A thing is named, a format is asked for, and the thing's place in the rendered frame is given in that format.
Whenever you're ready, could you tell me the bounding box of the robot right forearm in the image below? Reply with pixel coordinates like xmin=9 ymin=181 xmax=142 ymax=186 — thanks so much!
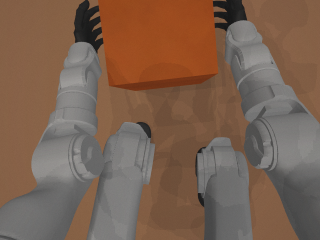
xmin=224 ymin=20 xmax=320 ymax=125

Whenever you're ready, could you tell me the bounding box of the robot right upper arm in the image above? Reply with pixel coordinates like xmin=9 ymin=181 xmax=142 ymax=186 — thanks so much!
xmin=243 ymin=112 xmax=320 ymax=240

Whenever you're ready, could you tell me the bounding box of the robot left forearm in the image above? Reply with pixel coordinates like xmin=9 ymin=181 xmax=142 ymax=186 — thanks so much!
xmin=31 ymin=42 xmax=102 ymax=169

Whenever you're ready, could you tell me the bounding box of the robot left thigh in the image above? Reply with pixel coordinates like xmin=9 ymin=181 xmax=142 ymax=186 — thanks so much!
xmin=86 ymin=130 xmax=155 ymax=240

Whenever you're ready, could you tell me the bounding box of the carton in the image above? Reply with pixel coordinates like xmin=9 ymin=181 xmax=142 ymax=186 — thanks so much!
xmin=98 ymin=0 xmax=218 ymax=91

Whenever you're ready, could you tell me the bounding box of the right robot hand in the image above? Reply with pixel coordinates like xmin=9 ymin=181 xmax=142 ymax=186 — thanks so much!
xmin=213 ymin=0 xmax=247 ymax=31

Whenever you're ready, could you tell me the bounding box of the left robot hand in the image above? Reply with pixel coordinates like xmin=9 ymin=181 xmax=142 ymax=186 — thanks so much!
xmin=73 ymin=0 xmax=104 ymax=54

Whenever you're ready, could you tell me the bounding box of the robot left upper arm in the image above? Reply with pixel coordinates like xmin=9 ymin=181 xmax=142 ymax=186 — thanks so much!
xmin=0 ymin=132 xmax=105 ymax=240

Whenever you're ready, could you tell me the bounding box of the left robot shin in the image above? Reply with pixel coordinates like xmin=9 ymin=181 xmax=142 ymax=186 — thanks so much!
xmin=102 ymin=122 xmax=148 ymax=163

